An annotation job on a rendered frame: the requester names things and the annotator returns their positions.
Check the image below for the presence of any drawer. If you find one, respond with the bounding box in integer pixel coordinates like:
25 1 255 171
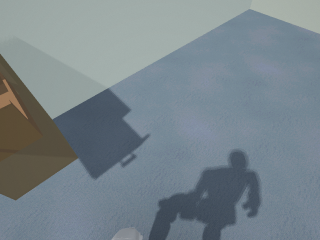
0 72 43 162

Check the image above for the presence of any cabinet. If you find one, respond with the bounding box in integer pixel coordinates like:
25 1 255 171
0 54 78 201

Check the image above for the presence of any robot left thigh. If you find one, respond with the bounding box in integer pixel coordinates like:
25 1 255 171
111 228 143 240

